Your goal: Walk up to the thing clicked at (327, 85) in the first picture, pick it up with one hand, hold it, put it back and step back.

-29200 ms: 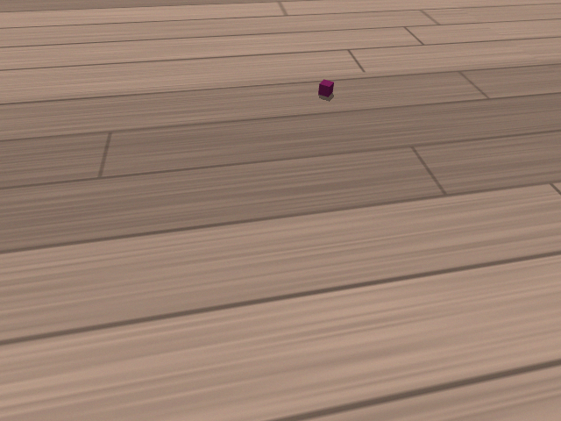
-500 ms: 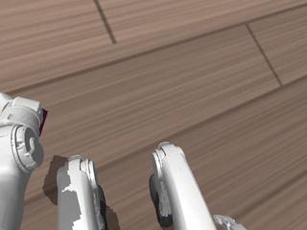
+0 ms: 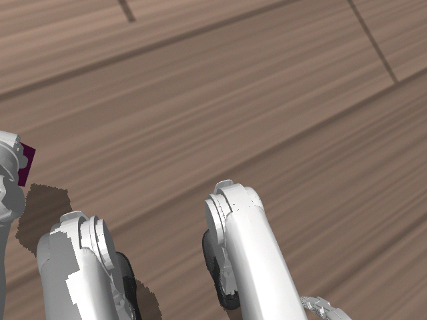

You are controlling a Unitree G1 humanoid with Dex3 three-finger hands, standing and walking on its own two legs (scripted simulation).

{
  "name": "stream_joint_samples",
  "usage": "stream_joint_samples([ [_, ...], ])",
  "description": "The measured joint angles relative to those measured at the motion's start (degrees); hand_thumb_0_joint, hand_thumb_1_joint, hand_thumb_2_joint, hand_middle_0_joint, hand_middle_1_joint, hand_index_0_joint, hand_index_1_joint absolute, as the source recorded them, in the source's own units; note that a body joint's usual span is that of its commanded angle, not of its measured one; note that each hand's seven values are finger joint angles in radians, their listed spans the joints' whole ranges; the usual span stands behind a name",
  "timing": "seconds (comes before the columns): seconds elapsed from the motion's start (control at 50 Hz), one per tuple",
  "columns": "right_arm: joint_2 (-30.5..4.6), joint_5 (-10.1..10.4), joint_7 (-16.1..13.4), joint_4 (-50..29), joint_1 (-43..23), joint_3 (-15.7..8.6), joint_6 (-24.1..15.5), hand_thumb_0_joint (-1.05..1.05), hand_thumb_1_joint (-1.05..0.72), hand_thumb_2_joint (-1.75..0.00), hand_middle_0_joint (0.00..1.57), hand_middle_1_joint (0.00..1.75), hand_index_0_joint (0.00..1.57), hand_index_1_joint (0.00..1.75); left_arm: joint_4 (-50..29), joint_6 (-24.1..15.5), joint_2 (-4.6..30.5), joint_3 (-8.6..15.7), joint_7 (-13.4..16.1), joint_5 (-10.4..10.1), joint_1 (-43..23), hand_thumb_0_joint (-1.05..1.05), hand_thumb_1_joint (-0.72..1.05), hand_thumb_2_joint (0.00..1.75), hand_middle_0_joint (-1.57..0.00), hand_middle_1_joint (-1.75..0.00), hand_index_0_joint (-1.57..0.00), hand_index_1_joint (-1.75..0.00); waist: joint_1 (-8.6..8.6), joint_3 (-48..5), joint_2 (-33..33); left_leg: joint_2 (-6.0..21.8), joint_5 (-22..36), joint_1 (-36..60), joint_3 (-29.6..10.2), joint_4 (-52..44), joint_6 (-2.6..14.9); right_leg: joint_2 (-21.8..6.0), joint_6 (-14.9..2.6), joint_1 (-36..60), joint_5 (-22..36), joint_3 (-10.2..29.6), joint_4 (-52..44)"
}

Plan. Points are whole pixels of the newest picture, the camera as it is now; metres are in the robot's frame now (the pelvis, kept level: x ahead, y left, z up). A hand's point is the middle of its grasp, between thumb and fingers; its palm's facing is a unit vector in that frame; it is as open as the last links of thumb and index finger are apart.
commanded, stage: crouch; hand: left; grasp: from above
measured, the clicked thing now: out of the picture +0.44 +0.32 -0.19
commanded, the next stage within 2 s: lower in 0.18 s
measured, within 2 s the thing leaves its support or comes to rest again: neither
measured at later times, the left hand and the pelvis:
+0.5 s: hand out of the picture +0.44 +0.33 -0.19, palm faces -0.10 -0.43 -0.90, open 10.4 cm; pelvis +0.00 +0.00 -0.02, yaw -2 degrees
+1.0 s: hand (12, 161) +0.45 +0.31 -0.24, palm faces -0.11 -0.43 -0.89, open 10.4 cm; pelvis +0.00 +0.01 -0.03, yaw -5 degrees
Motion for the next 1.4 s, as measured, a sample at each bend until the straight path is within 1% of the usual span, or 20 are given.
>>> stream_joint_samples([
  [0.1, -0.49, -0.67, 0.72, 0.02, -0.2, 0.68, -0.21, 0.0, -0.91, -0.9, 0.19, 0.3, 0.2, 0.3, -1.13, -0.4, 1.78, 1.42, -0.04, 0.63, -0.28, -0.02, -0.08, 0.52, -0.75, -0.45, -0.74, -0.46, -0.32, 2.17, -0.41, -0.11, -0.04, -0.93, -0.98, 1.91, -0.1, 0.12, 0.06, -0.59, 0.16, -0.76, 1.36],
  [0.16, -0.64, -0.9, 1.15, 0.07, -0.15, 0.91, -0.27, 0.0, -0.91, -0.9, 0.19, 0.3, 0.2, 0.3, -1.29, -0.57, 2.51, 1.24, 0.11, 1.14, -0.38, -0.02, -0.08, 0.51, -0.74, -0.45, -0.73, -0.46, -0.44, 2.7, -0.49, -0.18, -0.16, -1.51, -1.42, 2.81, -0.14, 0.17, 0.1, -0.97, 0.13, -1.1, 1.97],
  [0.3, -0.7, -0.79, 2.07, -0.43, 0.38, 1.46, -0.34, 0.0, -0.92, -0.9, 0.19, 0.3, 0.2, 0.3, -2.78, -0.53, 3.16, 1.93, -0.57, 1.11, 0.49, -0.02, -0.06, 0.51, -0.73, -0.46, -0.72, -0.47, -0.47, 3.35, -0.44, -0.31, -0.55, -1.95, -2.02, 4.05, 0.08, 0.22, 0.42, -0.9, -0.2, -1.56, 2.64],
  [0.38, -0.58, -0.85, 2.53, -0.58, 0.53, 2.11, -0.47, 0.0, -0.92, -0.9, 0.19, 0.3, 0.2, 0.3, -1.91, -0.58, 3.82, 1.36, -0.65, 1.51, 0.38, -0.02, -0.06, 0.51, -0.73, -0.46, -0.72, -0.47, -0.64, 3.54, -0.86, -0.33, -0.58, -1.97, -2.22, 4.47, 0.16, 0.26, 0.53, -0.75, -0.18, -1.71, 2.84],
  [0.44, -0.51, -1.21, 2.71, -0.36, 0.32, 2.81, -0.78, 0.0, -0.92, -0.9, 0.19, 0.3, 0.2, 0.3, -0.18, -0.51, 4.68, 0.82, -0.06, 1.52, 0.02, -0.02, -0.06, 0.51, -0.73, -0.46, -0.72, -0.47, -0.97, 3.94, -1.33, -0.34, -0.52, -1.97, -2.49, 4.8, 0.19, 0.33, 0.58, -0.63, -0.02, -1.92, 2.96],
  [0.56, -0.73, -2.49, 3.21, -0.04, -0.45, 4.35, -1.77, 0.0, -0.91, -0.9, 0.19, 0.3, 0.2, 0.3, 2.54, -0.71, 7.0, 0.95, 1.67, 1.18, -1.06, -0.02, -0.06, 0.5, -0.73, -0.46, -0.72, -0.47, -2.19, 6.18, -2.46, -0.57, -0.13, -1.83, -3.21, 5.28, 0.21, 0.29, 0.65, -0.05, 0.37, -2.53, 2.98],
  [0.66, -1.4, -3.21, 3.63, -0.01, -0.83, 5.49, -2.63, 0.0, -0.91, -0.89, 0.19, 0.3, 0.2, 0.3, 2.46, -1.51, 8.68, 0.97, 2.32, 1.19, -1.47, -0.02, -0.06, 0.5, -0.72, -0.46, -0.71, -0.47, -3.15, 8.34, -3.48, -0.69, -0.07, -1.81, -3.94, 5.92, 0.19, 0.36, 0.76, 0.35, 0.57, -3.13, 3.09],
  [0.74, -2.05, -3.33, 4.28, -0.46, -0.79, 6.31, -3.0, 0.0, -0.91, -0.89, 0.19, 0.3, 0.2, 0.3, 2.02, -2.17, 9.54, 0.38, 2.49, 1.27, -1.54, -0.02, -0.06, 0.5, -0.73, -0.46, -0.72, -0.47, -3.83, 9.56, -4.05, -0.77, -0.2, -1.91, -4.43, 6.49, 0.17, 0.43, 0.84, 0.5, 0.53, -3.51, 3.3],
  [0.84, -2.64, -3.09, 4.94, -1.56, -0.72, 7.59, -3.24, 0.0, -0.92, -0.9, 0.19, 0.3, 0.2, 0.3, 2.06, -2.86, 10.43, 0.69, 2.75, 0.97, -1.15, -0.02, -0.07, 0.51, -0.74, -0.45, -0.73, -0.47, -4.45, 10.5, -4.56, -0.67, -0.51, -1.87, -5.08, 6.98, 0.07, 0.65, 0.84, 0.63, 0.54, -4.03, 3.36],
  [0.9, -2.81, -3.24, 5.31, -2.2, -1.0, 8.31, -3.51, 0.0, -0.92, -0.9, 0.19, 0.3, 0.2, 0.3, 2.61, -2.97, 10.98, 0.46, 3.37, 0.82, -0.98, -0.02, -0.08, 0.51, -0.74, -0.45, -0.73, -0.46, -4.86, 11.11, -4.92, -0.61, -0.66, -1.67, -5.44, 7.16, 0.02, 0.77, 0.83, 0.86, 0.59, -4.32, 3.32],
  [1.0, -3.07, -3.38, 5.8, -3.33, -1.82, 9.66, -4.15, 0.0, -0.92, -0.9, 0.19, 0.3, 0.2, 0.3, 3.33, -3.6, 12.18, 1.19, 4.73, -0.6, -0.8, -0.02, -0.09, 0.52, -0.75, -0.45, -0.74, -0.46, -5.41, 12.18, -5.66, -0.5, -0.75, -1.32, -6.06, 7.42, -0.04, 1.0, 0.89, 1.28, 0.82, -4.8, 3.16],
  [1.08, -3.28, -3.56, 6.11, -3.79, -2.47, 10.59, -4.7, 0.0, -0.92, -0.9, 0.19, 0.3, 0.2, 0.3, 3.7, -3.85, 13.05, 1.18, 5.12, -1.19, -0.89, -0.02, -0.09, 0.52, -0.76, -0.44, -0.75, -0.45, -5.76, 12.8, -6.2, -0.56, -0.75, -1.31, -6.48, 7.77, -0.02, 1.07, 0.99, 1.5, 0.92, -5.13, 3.18],
  [1.16, -3.47, -3.58, 6.43, -4.47, -2.86, 11.32, -5.1, 0.0, -0.92, -0.9, 0.19, 0.3, 0.2, 0.3, 3.67, -4.33, 13.99, 0.79, 5.8, -1.3, -0.95, -0.02, -0.1, 0.52, -0.76, -0.44, -0.75, -0.45, -5.99, 13.55, -6.93, -0.53, -0.89, -1.11, -6.9, 8.2, -0.03, 1.22, 1.09, 1.85, 0.97, -5.44, 3.27],
  [1.3, -3.89, -3.3, 7.09, -5.77, -2.49, 12.68, -5.6, 0.0, -0.92, -0.9, 0.19, 0.3, 0.2, 0.3, 3.87, -4.62, 15.19, 0.1, 6.32, -2.69, -0.95, -0.02, -0.1, 0.52, -0.77, -0.44, -0.75, -0.45, -6.34, 14.11, -7.8, -0.53, -1.18, -0.95, -7.49, 8.64, -0.07, 1.37, 1.19, 2.21, 0.91, -5.88, 3.27],
  [1.4, -3.98, -3.15, 7.24, -6.22, -2.1, 13.5, -5.9, 0.0, -0.92, -0.9, 0.19, 0.3, 0.2, 0.3, 3.76, -4.25, 15.57, -0.36, 6.56, -3.28, -0.9, -0.02, -0.1, 0.53, -0.77, -0.44, -0.76, -0.45, -6.6, 14.6, -8.09, -0.57, -1.34, -0.69, -7.85, 8.77, -0.06, 1.42, 1.27, 2.67, 0.82, -6.18, 3.1],
])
